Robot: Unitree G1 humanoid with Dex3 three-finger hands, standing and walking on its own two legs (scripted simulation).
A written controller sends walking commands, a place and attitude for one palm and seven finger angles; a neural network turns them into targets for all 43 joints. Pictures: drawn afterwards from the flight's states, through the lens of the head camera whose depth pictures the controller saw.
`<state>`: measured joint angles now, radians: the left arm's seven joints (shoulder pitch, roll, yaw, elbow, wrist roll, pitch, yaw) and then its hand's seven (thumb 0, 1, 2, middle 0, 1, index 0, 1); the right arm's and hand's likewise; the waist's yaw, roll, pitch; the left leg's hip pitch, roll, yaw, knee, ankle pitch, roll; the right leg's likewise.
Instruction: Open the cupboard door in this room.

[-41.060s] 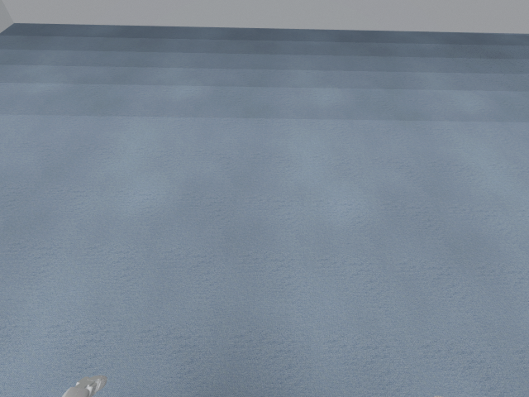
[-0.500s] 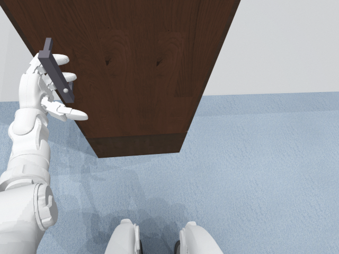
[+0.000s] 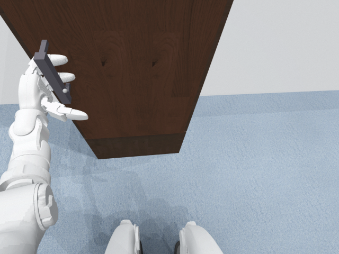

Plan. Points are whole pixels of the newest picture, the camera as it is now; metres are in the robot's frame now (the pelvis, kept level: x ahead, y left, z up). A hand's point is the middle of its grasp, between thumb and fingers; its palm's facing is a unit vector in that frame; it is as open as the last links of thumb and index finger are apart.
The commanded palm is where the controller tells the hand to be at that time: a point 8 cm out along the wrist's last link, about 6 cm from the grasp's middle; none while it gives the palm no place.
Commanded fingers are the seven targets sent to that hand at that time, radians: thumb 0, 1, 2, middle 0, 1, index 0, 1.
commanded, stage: close the thumb around the handle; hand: left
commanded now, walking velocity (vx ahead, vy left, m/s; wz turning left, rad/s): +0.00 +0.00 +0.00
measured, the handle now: (56, 74) +0.52 +0.25 +0.05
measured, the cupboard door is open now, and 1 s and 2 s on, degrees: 0 3 43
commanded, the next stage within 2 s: pull the door open along its arc in 0.68 s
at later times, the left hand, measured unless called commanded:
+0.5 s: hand (64, 90) +0.47 +0.22 +0.06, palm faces +0.07 -1.00 -0.01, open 7.2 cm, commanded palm +0.45 +0.26 +0.06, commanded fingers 0.00 0.90 0.90 -0.40 -1.35 -0.40 -1.35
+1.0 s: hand (64, 97) +0.46 +0.22 +0.06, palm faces +0.07 -1.00 -0.01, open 5.6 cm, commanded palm +0.41 +0.26 +0.06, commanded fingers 0.00 0.90 0.90 -0.40 -1.35 -0.40 -1.35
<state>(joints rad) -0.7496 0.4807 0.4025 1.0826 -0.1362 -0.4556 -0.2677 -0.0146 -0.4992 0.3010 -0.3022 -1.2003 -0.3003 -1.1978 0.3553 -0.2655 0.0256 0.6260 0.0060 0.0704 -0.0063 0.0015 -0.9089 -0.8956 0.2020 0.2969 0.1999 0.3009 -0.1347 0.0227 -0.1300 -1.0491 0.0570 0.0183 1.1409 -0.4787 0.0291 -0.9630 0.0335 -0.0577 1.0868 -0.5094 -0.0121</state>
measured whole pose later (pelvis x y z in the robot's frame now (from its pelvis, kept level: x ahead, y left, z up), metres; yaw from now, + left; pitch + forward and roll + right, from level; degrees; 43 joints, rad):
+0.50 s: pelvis +0.00 +0.00 +0.00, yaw +0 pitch +22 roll -3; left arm -0.75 0.48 0.41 1.09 -0.14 -0.44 -0.27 0.00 0.48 0.72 -0.37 -1.31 -0.37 -1.30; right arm 0.35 -0.26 0.03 0.62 0.01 0.07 -0.01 0.00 -0.91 -0.90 0.20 0.30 0.20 0.30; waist -0.13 0.02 -0.14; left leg -1.04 0.06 0.02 1.14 -0.48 0.03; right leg -0.96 0.04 -0.06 1.08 -0.51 -0.01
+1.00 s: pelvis +0.01 +0.01 +0.01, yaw -1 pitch +21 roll -3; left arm -0.61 0.42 0.39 0.95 -0.17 -0.44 -0.25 0.02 0.76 0.81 -0.37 -1.35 -0.36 -1.35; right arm 0.35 -0.25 0.02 0.61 0.01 0.07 0.00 0.00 -0.91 -0.90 0.20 0.30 0.20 0.30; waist -0.12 0.03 -0.15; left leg -1.00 0.06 0.04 1.11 -0.48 0.04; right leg -0.92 0.04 -0.04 1.06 -0.50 0.00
